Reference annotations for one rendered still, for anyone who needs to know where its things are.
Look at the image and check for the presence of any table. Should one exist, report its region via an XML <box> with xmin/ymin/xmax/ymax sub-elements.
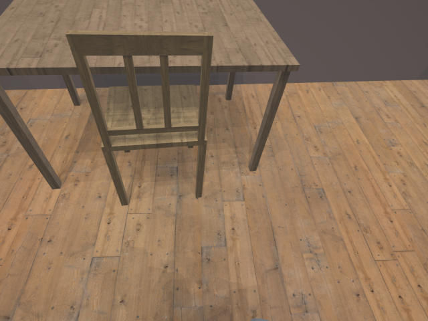
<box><xmin>0</xmin><ymin>0</ymin><xmax>300</xmax><ymax>189</ymax></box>

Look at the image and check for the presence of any chair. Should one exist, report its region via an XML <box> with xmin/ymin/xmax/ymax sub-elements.
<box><xmin>66</xmin><ymin>30</ymin><xmax>213</xmax><ymax>206</ymax></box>

